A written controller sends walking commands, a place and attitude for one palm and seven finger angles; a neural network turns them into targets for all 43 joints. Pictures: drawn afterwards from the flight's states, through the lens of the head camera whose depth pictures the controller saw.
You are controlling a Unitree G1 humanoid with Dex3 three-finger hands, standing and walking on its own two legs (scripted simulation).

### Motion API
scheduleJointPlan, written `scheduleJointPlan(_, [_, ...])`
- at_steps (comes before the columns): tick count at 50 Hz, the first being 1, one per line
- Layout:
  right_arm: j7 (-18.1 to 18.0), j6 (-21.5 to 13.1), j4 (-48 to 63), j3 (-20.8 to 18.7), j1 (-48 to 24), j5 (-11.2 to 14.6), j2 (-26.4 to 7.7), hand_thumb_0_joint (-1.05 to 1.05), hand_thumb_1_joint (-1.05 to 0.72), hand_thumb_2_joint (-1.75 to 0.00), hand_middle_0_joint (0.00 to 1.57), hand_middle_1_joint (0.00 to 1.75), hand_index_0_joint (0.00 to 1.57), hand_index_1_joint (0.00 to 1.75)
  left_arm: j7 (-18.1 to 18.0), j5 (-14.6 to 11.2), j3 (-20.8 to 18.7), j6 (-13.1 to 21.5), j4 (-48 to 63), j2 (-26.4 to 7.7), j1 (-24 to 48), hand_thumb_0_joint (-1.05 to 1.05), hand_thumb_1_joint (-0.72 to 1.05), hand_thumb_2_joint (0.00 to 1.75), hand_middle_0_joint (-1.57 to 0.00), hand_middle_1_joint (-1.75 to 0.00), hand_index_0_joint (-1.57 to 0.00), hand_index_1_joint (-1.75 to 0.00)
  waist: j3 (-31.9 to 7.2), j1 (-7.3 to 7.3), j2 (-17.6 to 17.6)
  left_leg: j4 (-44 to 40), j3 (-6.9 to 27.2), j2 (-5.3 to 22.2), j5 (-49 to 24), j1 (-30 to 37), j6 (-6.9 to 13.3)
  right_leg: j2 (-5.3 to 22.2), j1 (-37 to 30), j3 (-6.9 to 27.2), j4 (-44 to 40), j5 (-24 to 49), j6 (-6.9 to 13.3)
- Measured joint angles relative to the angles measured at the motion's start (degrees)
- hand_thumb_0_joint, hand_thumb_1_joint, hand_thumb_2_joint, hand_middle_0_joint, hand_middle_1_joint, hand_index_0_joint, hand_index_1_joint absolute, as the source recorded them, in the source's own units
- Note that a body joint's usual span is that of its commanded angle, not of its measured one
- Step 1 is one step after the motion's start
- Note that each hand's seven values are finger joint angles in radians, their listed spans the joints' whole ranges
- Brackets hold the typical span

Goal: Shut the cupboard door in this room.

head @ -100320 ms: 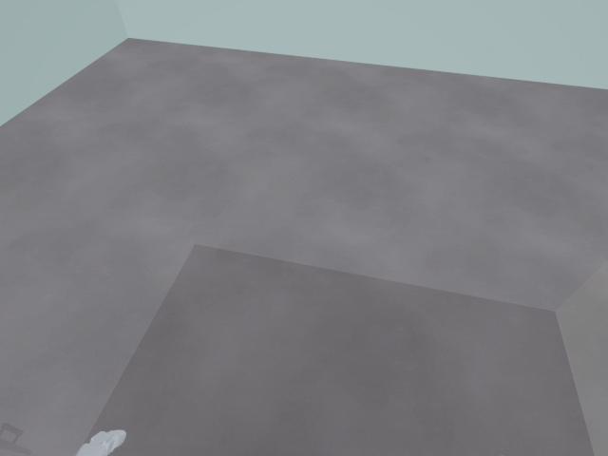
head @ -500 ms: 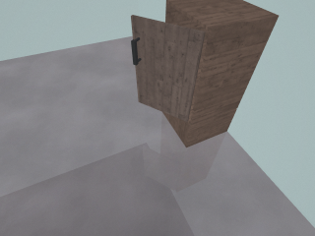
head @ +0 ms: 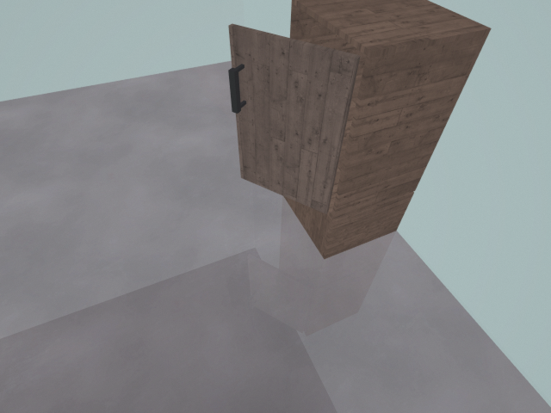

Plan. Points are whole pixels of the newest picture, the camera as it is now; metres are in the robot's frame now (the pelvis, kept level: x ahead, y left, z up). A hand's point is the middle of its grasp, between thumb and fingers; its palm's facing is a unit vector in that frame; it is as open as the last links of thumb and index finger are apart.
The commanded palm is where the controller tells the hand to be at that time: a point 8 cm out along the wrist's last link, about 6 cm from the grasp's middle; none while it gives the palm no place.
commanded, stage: walk to a spot facing it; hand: left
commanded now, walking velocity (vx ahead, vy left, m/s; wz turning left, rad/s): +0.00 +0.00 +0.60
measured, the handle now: (238, 88) +1.02 +0.17 -0.05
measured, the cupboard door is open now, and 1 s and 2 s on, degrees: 36 36 36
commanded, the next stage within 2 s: none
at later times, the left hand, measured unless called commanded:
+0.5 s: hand out of the picture +0.03 +0.26 -0.17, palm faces +0.26 -0.94 -0.24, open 7.4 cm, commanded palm none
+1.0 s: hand out of the picture -0.09 +0.17 -0.16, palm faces +0.56 -0.78 -0.28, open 7.4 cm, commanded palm none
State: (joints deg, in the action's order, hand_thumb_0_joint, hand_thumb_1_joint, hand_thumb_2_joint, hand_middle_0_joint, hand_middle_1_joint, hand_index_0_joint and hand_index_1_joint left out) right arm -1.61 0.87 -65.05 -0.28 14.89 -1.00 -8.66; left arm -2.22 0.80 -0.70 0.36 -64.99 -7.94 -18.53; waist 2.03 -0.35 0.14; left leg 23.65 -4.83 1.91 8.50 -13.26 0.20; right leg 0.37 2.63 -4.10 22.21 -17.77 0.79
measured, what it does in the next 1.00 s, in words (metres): steps on the spot, turning left: right foot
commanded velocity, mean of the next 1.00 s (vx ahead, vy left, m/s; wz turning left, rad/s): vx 0.05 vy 0.00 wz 0.60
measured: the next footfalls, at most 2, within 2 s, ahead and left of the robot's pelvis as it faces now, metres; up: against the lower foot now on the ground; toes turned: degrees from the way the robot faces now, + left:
right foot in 0.76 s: +0.06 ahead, -0.13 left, +0.00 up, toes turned +25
left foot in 1.18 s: -0.06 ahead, +0.14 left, +0.00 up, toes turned +49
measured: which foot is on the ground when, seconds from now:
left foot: down 0.00-0.76, up 0.78-1.00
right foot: down 0.00-0.26, up 0.28-0.74, down 0.76-1.00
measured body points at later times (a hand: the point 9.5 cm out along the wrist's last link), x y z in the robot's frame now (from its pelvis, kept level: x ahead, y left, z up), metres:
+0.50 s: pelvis -0.02 +0.03 +0.00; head +0.03 +0.06 +0.44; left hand +0.02 +0.31 -0.15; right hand +0.09 -0.20 -0.14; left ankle +0.03 +0.11 -0.74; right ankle +0.00 -0.15 -0.66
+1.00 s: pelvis -0.02 -0.03 +0.00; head +0.03 -0.02 +0.45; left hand -0.11 +0.21 -0.13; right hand +0.17 -0.22 -0.15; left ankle -0.10 +0.08 -0.66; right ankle +0.03 -0.14 -0.74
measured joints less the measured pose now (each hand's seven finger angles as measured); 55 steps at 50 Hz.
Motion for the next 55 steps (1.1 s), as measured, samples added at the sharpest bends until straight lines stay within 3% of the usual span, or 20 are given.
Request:
scheduleJointPlan(6, [0.6, 1.4, 1.5, -0.8, 0.6, -0.1, 0.0, 0.01, -0.91, -0.90, 0.20, 0.30, 0.20, 0.30, 0.0, 0.2, -1.4, -1.0, 2.7, -0.2, 0.9, 0.01, 0.91, 0.90, -0.20, -0.30, -0.20, -0.30, 1.2, -0.43, -0.5, 7.7, 2.5, -0.5, 3.1, -4.4, 0.1, 0.5, 2.0, -2.9, 5.3, -3.3, 0.1])
scheduleJointPlan(9, [1.0, 2.7, 2.5, -1.7, 0.8, -0.2, -0.2, 0.01, -0.91, -0.90, 0.20, 0.30, 0.20, 0.30, 0.0, 0.8, -2.2, -1.4, 4.2, -0.6, 1.5, 0.01, 0.91, 0.90, -0.20, -0.30, -0.20, -0.30, 2.2, -0.64, -0.5, 17.9, 2.4, -0.4, 11.2, -7.7, -0.6, 1.1, 2.3, -5.3, 8.4, -5.5, -0.2])
scheduleJointPlan(11, [1.3, 3.1, 3.3, -2.0, 0.7, -0.2, -0.3, 0.01, -0.91, -0.90, 0.20, 0.30, 0.20, 0.30, 0.0, 1.2, -2.7, -1.5, 5.1, -1.2, 2.0, 0.01, 0.91, 0.90, -0.20, -0.30, -0.20, -0.30, 2.9, -0.61, 0.4, 20.1, 1.4, -0.4, 14.5, -8.1, -0.8, 2.3, 2.6, -6.6, 10.6, -7.1, -0.8])
scheduleJointPlan(13, [1.6, 2.7, 4.7, -2.2, 0.5, -0.3, -0.5, 0.01, -0.91, -0.90, 0.20, 0.30, 0.20, 0.30, 0.2, 0.9, -3.1, -1.7, 6.1, -2.1, 2.6, 0.01, 0.91, 0.90, -0.20, -0.30, -0.20, -0.30, 3.6, -0.77, 1.8, 16.2, 0.3, -1.0, 7.8, -7.0, 0.2, 4.3, 4.3, -7.5, 15.2, -9.2, -1.7])
scheduleJointPlan(14, [1.6, 2.1, 5.4, -2.2, 0.1, -0.5, -0.7, 0.01, -0.91, -0.90, 0.20, 0.30, 0.20, 0.30, 0.3, 0.6, -3.3, -1.9, 6.6, -2.4, 3.1, 0.01, 0.91, 0.90, -0.20, -0.30, -0.20, -0.30, 4.1, -0.68, 2.4, 16.6, 0.1, -1.8, 6.6, -7.6, 1.7, 5.3, 6.7, -6.8, 20.1, -9.5, -2.1])
scheduleJointPlan(16, [1.4, 1.2, 6.6, -2.1, -1.0, -0.6, -1.1, 0.01, -0.91, -0.90, 0.20, 0.30, 0.20, 0.30, 0.2, 0.3, -3.3, -2.9, 7.5, -3.1, 4.6, 0.01, 0.91, 0.90, -0.20, -0.30, -0.20, -0.30, 4.9, -0.55, 2.7, 16.7, 0.1, -2.7, 7.9, -8.1, 3.8, 4.6, 12.5, -2.6, 31.3, -14.0, -2.2])
scheduleJointPlan(18, [1.1, 0.9, 7.7, -2.2, -1.6, -0.8, -1.5, 0.01, -0.91, -0.90, 0.20, 0.30, 0.20, 0.30, 0.2, 0.4, -3.6, -3.6, 8.3, -3.7, 6.0, 0.01, 0.91, 0.90, -0.20, -0.30, -0.20, -0.30, 4.7, -0.91, 2.1, 14.0, 0.8, -3.2, 7.3, -7.8, 4.4, 3.6, 17.5, 0.3, 38.6, -13.5, -2.2])
scheduleJointPlan(21, [0.8, 0.7, 8.9, -2.1, -2.1, -1.0, -2.1, 0.01, -0.91, -0.90, 0.20, 0.30, 0.20, 0.30, 0.6, 0.6, -4.0, -3.6, 10.0, -4.6, 8.4, 0.01, 0.91, 0.90, -0.20, -0.30, -0.20, -0.29, 4.1, -1.25, 1.0, 8.6, 2.6, -3.6, 3.4, -7.1, 4.3, 3.1, 22.4, 2.7, 41.8, -8.1, -2.8])
scheduleJointPlan(26, [1.0, 0.8, 9.9, -2.2, -2.4, -0.9, -2.6, 0.01, -0.91, -0.90, 0.20, 0.30, 0.20, 0.30, 1.0, 0.8, -4.4, -2.8, 13.3, -6.0, 11.2, 0.01, 0.91, 0.90, -0.20, -0.30, -0.20, -0.29, 3.0, -1.23, 0.1, 2.8, 6.1, -4.1, -0.9, -6.5, 4.0, 3.1, 24.9, 5.1, 37.8, -3.6, -4.1])
scheduleJointPlan(32, [1.6, 1.7, 10.8, -3.1, -2.4, -1.0, -3.3, 0.01, -0.91, -0.90, 0.20, 0.30, 0.20, 0.30, 1.2, 0.9, -4.1, -3.1, 15.0, -6.4, 12.5, 0.01, 0.91, 0.90, -0.20, -0.30, -0.19, -0.29, 1.6, -1.78, -0.7, 1.0, 10.6, -5.1, -3.3, -7.5, 2.7, 1.8, 22.5, 5.9, 30.4, -4.1, -4.5])
scheduleJointPlan(37, [2.0, 2.9, 11.6, -4.2, -2.4, -1.0, -4.6, 0.01, -0.90, -0.90, 0.20, 0.30, 0.20, 0.30, 1.2, 0.4, -3.3, -2.8, 15.9, -5.7, 10.8, 0.01, 0.91, 0.90, -0.20, -0.30, -0.20, -0.29, 0.8, -1.84, -2.1, 2.3, 14.3, -6.5, -4.0, -9.5, 0.8, -0.5, 15.1, 4.7, 14.3, -3.8, -3.1])
scheduleJointPlan(38, [2.0, 3.2, 11.9, -4.5, -2.2, -0.8, -4.6, 0.01, -0.90, -0.90, 0.20, 0.30, 0.20, 0.30, 1.3, 0.5, -3.2, -2.5, 16.4, -6.0, 9.7, 0.01, 0.91, 0.90, -0.20, -0.30, -0.20, -0.30, 0.2, -1.49, -1.2, 4.1, 14.2, -7.6, -2.1, -10.8, 0.3, 0.1, 12.6, 4.9, 8.5, -4.2, -2.1])
scheduleJointPlan(39, [2.0, 3.5, 11.8, -5.0, -2.6, -0.5, -4.8, 0.01, -0.90, -0.90, 0.20, 0.30, 0.20, 0.30, 1.1, 0.9, -3.2, -2.1, 16.3, -5.9, 8.9, 0.01, 0.91, 0.90, -0.20, -0.30, -0.20, -0.30, 0.1, -0.78, -1.1, 9.0, 13.7, -8.3, 3.8, -13.2, -0.8, 0.4, 12.7, 5.1, 6.9, -1.5, -1.3])
scheduleJointPlan(41, [2.2, 3.9, 11.8, -5.8, -3.1, -0.7, -5.9, 0.01, -0.91, -0.90, 0.20, 0.30, 0.20, 0.30, 0.6, 1.0, -2.7, -2.8, 15.3, -4.7, 8.0, 0.01, 0.91, 0.90, -0.20, -0.30, -0.20, -0.30, 1.1, -0.82, -2.5, 23.7, 12.3, -8.6, 12.5, -17.8, -1.8, 0.8, 12.5, 3.4, 8.0, 0.7, -0.9])
scheduleJointPlan(43, [2.6, 4.0, 12.2, -6.0, -3.0, -0.9, -6.5, 0.01, -0.91, -0.90, 0.20, 0.30, 0.20, 0.30, 0.5, 0.9, -2.5, -3.1, 14.5, -4.0, 6.7, 0.01, 0.91, 0.90, -0.20, -0.30, -0.20, -0.30, 1.7, -1.00, -2.9, 35.8, 9.6, -7.7, 13.6, -20.6, -2.5, 1.8, 11.2, 1.9, 7.1, 1.3, -1.0])
scheduleJointPlan(45, [3.1, 3.9, 12.5, -5.8, -2.8, -0.8, -6.5, 0.01, -0.91, -0.90, 0.20, 0.30, 0.20, 0.30, 0.5, 0.7, -2.4, -2.7, 13.9, -3.7, 5.4, 0.01, 0.91, 0.90, -0.20, -0.30, -0.20, -0.30, 2.3, -1.32, -2.5, 41.8, 7.5, -5.8, 12.3, -20.9, -3.2, 2.8, 9.9, 0.5, 6.0, 1.6, -1.1])
scheduleJointPlan(49, [3.8, 4.1, 12.1, -5.1, -2.0, -0.8, -6.0, 0.01, -0.91, -0.90, 0.19, 0.30, 0.20, 0.30, 0.9, 0.7, -2.3, -1.2, 13.3, -3.1, 3.8, 0.01, 0.91, 0.90, -0.20, -0.30, -0.20, -0.30, 2.5, -1.38, -1.6, 40.1, 5.4, -2.0, 11.6, -17.6, -3.9, 4.6, 7.7, -3.6, 4.4, 1.4, -1.3])
scheduleJointPlan(55, [4.5, 4.0, 11.0, -4.0, -4.0, -0.8, -5.0, 0.01, -0.91, -0.90, 0.19, 0.30, 0.20, 0.30, 1.9, 1.3, -2.6, 0.9, 12.2, -3.1, 1.2, 0.01, 0.90, 0.90, -0.20, -0.30, -0.20, -0.30, 2.5, 1.15, 0.7, 25.9, 2.2, 0.8, 15.9, -10.9, -2.8, 7.9, 5.3, -9.2, 4.3, -0.4, -3.0])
